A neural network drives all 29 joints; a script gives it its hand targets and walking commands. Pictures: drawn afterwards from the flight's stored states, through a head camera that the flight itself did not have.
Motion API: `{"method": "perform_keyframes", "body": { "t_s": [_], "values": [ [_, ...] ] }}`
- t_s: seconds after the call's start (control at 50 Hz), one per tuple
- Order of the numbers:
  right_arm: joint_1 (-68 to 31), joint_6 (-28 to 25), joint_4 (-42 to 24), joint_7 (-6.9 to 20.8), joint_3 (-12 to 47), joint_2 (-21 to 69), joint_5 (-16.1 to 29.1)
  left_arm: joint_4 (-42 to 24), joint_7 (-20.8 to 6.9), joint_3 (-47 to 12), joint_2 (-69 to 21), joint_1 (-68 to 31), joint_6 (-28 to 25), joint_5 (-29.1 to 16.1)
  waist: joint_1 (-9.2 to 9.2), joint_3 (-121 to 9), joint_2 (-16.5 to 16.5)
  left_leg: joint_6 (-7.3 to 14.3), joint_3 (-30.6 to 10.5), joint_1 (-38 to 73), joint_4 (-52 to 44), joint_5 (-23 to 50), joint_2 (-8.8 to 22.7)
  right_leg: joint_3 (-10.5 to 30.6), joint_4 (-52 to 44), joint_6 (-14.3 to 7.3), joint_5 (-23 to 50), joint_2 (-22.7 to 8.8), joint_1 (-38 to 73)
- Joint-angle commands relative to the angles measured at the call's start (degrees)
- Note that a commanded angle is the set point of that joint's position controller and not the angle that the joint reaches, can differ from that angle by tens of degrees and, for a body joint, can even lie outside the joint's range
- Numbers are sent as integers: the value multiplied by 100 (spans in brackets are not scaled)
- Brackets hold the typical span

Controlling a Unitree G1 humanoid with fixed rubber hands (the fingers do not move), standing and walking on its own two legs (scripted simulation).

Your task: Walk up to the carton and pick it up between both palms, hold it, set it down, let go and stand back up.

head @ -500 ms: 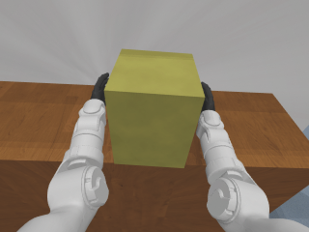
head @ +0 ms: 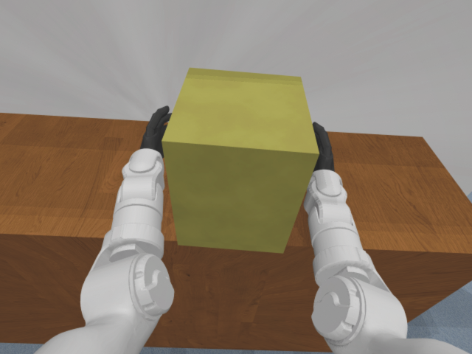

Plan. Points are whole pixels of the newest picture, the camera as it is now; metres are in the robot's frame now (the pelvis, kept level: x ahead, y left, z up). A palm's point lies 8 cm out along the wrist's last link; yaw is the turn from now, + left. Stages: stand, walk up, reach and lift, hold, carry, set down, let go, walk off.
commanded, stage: set down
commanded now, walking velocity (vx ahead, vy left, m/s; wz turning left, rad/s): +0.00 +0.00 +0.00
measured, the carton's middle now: (237, 163) +0.42 +0.00 +0.12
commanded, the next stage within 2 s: none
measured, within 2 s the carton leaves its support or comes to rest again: neither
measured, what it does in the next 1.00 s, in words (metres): stands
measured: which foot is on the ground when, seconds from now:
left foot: down 0.00-1.00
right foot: down 0.00-1.00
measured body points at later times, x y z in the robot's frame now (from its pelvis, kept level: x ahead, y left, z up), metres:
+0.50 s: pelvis +0.00 +0.00 -0.01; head +0.02 +0.02 +0.44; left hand +0.46 +0.15 +0.11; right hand +0.42 -0.17 +0.10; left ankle -0.01 +0.12 -0.75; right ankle +0.00 -0.14 -0.75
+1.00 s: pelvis -0.02 -0.01 -0.01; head -0.01 +0.03 +0.44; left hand +0.41 +0.20 +0.10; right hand +0.38 -0.18 +0.11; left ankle -0.01 +0.12 -0.75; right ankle +0.00 -0.14 -0.75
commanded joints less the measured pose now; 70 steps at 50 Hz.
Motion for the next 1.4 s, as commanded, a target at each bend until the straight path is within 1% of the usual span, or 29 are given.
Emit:
{"method": "perform_keyframes", "body": {
  "t_s": [0.0, 0.08, 0.16, 0.26, 0.34, 0.42, 0.48, 0.5, 0.58, 0.62, 0.68, 0.7, 0.76, 0.78, 0.8, 0.82, 0.88, 0.92, 1.0, 1.02, 1.04, 1.08, 1.1, 1.12, 1.14, 1.22, 1.3, 1.34, 1.38],
  "values": [
    [-3131, -292, -152, 685, 1324, 1745, -221, -207, -581, -1263, -2428, -3079, -163, 18, -248, -2187, 817, -369, 913, 680, -73, 1539, -201, -841, -9, 203, 841, 332, 608],
    [-2807, -195, -152, 670, 1383, 1587, -238, -107, -588, -911, -2044, -2829, -92, 197, -87, -1554, 762, -273, 968, 332, -231, 1235, -179, -826, 6, 199, 699, 317, 773],
    [-2654, -336, -169, 577, 1160, 1334, -298, -466, -458, -1087, -1916, -2959, -211, 99, -348, -1963, 841, -359, 888, 523, -105, 1556, -152, -862, 18, 213, 798, 318, 640],
    [-2505, -315, 170, 166, 1099, -534, 321, -36, 61, -986, 37, -2740, -296, -294, -255, -1722, 885, -324, 822, 244, -13, 1315, -80, -775, 103, 184, 496, 334, 312],
    [-3106, -365, 441, -420, 1711, -1772, 1491, -26, 798, -2032, 1410, -3454, -599, -1734, -471, -2834, 1133, -543, 626, 149, 537, 1815, -64, -662, 282, 6, 1130, 451, -102],
    [-4045, -180, 80, -669, 2300, -1736, 2362, 171, 1231, -2629, 1621, -4242, -930, -2752, -198, -4362, 1099, -462, 415, -102, 1149, 2366, -42, -415, 593, -118, 1719, 520, -639],
    [-4075, 40, -166, -739, 3059, -2189, 3255, 582, 1217, -2616, 2221, -4119, -1026, -3055, 84, -5314, 900, -383, 506, -714, 1460, 2765, -113, -116, 1019, -59, 2930, 441, 173],
    [-3868, 118, 539, -748, 3032, -2140, 3160, 967, 1157, -2845, 2193, -4168, -1041, -3129, -135, -5026, 1161, -424, 422, -841, 1445, 2440, -107, -182, 976, -97, 2559, 409, -127],
    [-4050, 348, 849, -851, 3207, -2393, 3578, 1530, 965, -2915, 2580, -4054, -902, -3516, -188, -4423, 751, -281, 357, -1252, 1379, 1770, -133, -153, 1117, 9, 2334, 406, -91],
    [-3970, 213, -1, -883, 3397, -2383, 3799, 780, 982, -3032, 2510, -3940, -902, -3588, -126, -5344, 846, -411, 388, -749, 1619, 2721, -112, -192, 1234, 15, 3290, 464, -56],
    [-4051, 347, 876, -786, 3279, -2659, 3841, 1096, 933, -3001, 2634, -4186, -824, -3458, -70, -4662, 1190, -447, 381, -669, 1593, 2497, -84, -275, 1062, -60, 2014, 560, -856],
    [-4527, 405, 805, -802, 2982, -2835, 3747, 1221, 913, -3229, 2598, -4524, -787, -3702, -287, -4669, 1199, -446, 312, -746, 1526, 2066, -27, -313, 1031, -119, 1613, 538, -1031],
    [-3339, 254, 325, -864, 3220, -2774, 3862, 241, 770, -3263, 2570, -3499, -780, -3752, -384, -4905, 1230, -528, 309, -69, 1646, 2988, -43, -317, 998, -51, 2486, 578, -755],
    [-2612, 189, 187, -864, 3655, -2615, 4078, -175, 702, -2873, 2645, -2798, -609, -3441, -10, -4998, 1203, -528, 366, 250, 1768, 3757, -53, -224, 933, 11, 3018, 576, -479],
    [-3567, 380, 774, -820, 3170, -2757, 3945, 267, 733, -2928, 2757, -3842, -620, -3377, -212, -4580, 1612, -555, 359, -150, 1628, 2899, -80, -301, 870, -64, 1950, 547, -1005],
    [-2745, 211, -234, -841, 3595, -2687, 4140, -780, 723, -2791, 2610, -2765, -410, -3280, -51, -4812, 1401, -581, 381, 136, 1676, 3558, -114, -312, 1018, -20, 3133, 575, -250],
    [-3634, 421, -83, -865, 3150, -2950, 3916, -46, 676, -3052, 2797, -3470, -332, -3540, -293, -3878, 1196, -415, 320, -511, 1250, 1699, -109, -359, 841, -64, 1508, 542, -627],
    [-2136, 323, -1317, -894, 3695, -2730, 4192, -1572, 667, -2615, 2838, -2070, -53, -3374, 15, -4509, 1115, -451, 308, 332, 1383, 2901, -134, -325, 825, -38, 2623, 608, -37],
    [-1448, 495, -1933, -927, 3559, -2797, 4168, -2361, 613, -2655, 2762, -1496, 200, -3410, -219, -3600, 1081, -344, 311, 129, 1013, 1946, -177, -337, 647, -89, 2021, 538, -25],
    [-3399, 817, -1118, -878, 3035, -2899, 3846, -1283, 636, -2895, 3160, -3507, 119, -3674, -369, -3078, 1285, -301, 319, -879, 811, 262, -150, -300, 614, -129, 125, 455, -844],
    [-2982, 822, -1479, -816, 2984, -2713, 3851, -1646, 763, -3108, 2890, -3188, -29, -3886, -325, -3126, 1306, -250, 314, -875, 773, 98, -82, -347, 681, -207, 194, 407, -745],
    [-2397, 858, -2083, -783, 3213, -2625, 4082, -2181, 817, -3307, 2846, -2587, -61, -4180, -392, -3836, 1193, -189, 271, -690, 854, 307, -63, -254, 783, -260, 712, 375, -543],
    [-2689, 952, -2078, -711, 3267, -2807, 4088, -1995, 833, -3210, 3057, -2862, -21, -4156, -190, -3900, 1269, -235, 284, -725, 871, 390, -86, -284, 861, -230, 621, 392, -610],
    [-2754, 1038, -1595, -732, 2931, -2900, 3742, -1267, 805, -3115, 3073, -3001, 53, -4139, -349, -3764, 1119, -253, 260, -782, 886, -6, -80, -305, 763, -268, 65, 386, -842],
    [-1787, 971, -1906, -763, 3407, -2584, 3849, -1519, 729, -2985, 2938, -2001, 126, -4059, -60, -3601, 916, -216, 323, -610, 902, 329, -105, -310, 723, -210, 416, 368, -464],
    [-2063, 1092, -2458, -797, 3048, -2830, 3791, -2013, 661, -3368, 2901, -2228, 165, -4307, -388, -3465, 1096, -197, 331, -927, 783, 107, -80, -248, 795, -231, 371, 289, -416],
    [-883, 1269, -2456, -802, 3428, -2701, 3936, -2269, 599, -2668, 3015, -889, 659, -3768, 7, -2867, 810, -105, 303, -629, 592, 271, -70, -141, 680, -186, 417, 298, 60],
    [-181, 1243, -2703, -863, 3353, -2672, 3924, -2747, 501, -2756, 2899, -127, 819, -3667, -134, -2505, 875, -116, 326, -527, 506, 443, -125, -154, 563, -208, 620, 328, 395],
    [-1024, 1336, -3120, -871, 3266, -2585, 3930, -3052, 557, -2516, 3013, -949, 962, -3747, -21, -2588, 832, -107, 449, -731, 514, 61, -184, -179, 543, -160, 104, 329, 183]
  ]
}}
